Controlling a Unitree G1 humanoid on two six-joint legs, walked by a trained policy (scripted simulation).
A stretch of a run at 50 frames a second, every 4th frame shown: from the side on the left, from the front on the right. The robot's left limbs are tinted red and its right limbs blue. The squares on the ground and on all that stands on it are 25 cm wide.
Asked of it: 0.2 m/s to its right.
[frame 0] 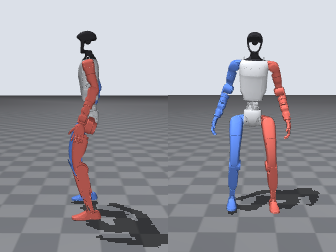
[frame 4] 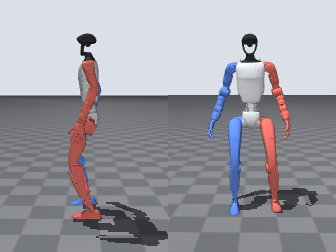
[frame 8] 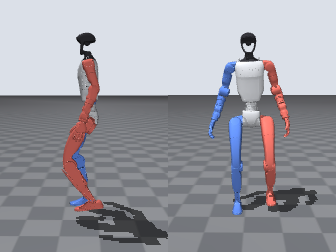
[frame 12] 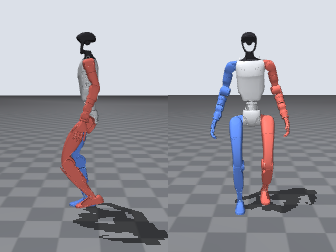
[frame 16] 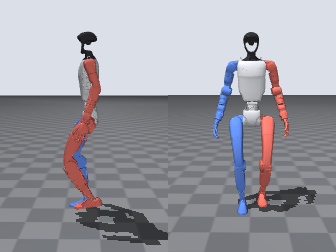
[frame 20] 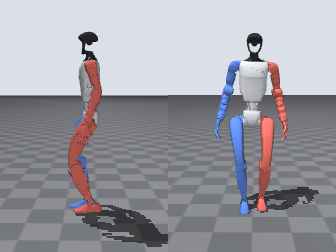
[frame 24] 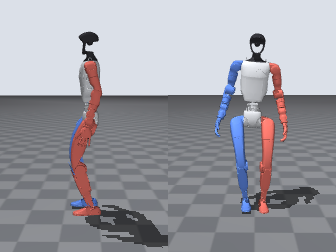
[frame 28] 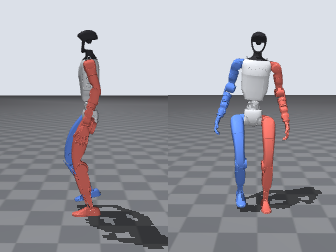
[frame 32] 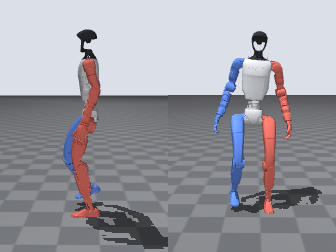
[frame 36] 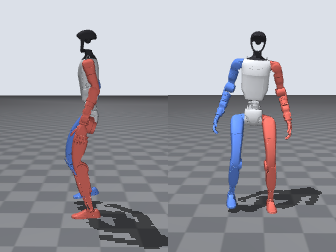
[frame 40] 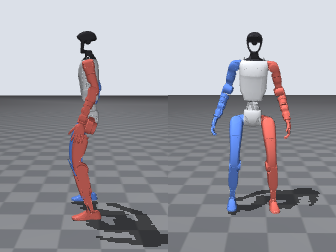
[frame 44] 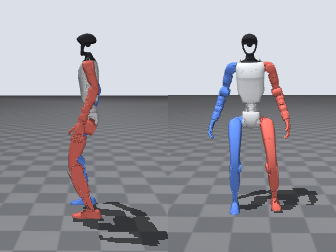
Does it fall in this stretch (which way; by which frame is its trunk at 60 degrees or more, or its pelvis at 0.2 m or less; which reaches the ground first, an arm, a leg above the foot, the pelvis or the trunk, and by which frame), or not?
no
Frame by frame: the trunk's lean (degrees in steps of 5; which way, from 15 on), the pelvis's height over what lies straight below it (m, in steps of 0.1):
0: 5, 0.8
4: 5, 0.8
8: 5, 0.8
12: 5, 0.8
16: 0, 0.8
20: 5, 0.8
24: 5, 0.8
28: 5, 0.8
32: 5, 0.8
36: 5, 0.8
40: 5, 0.8
44: 5, 0.8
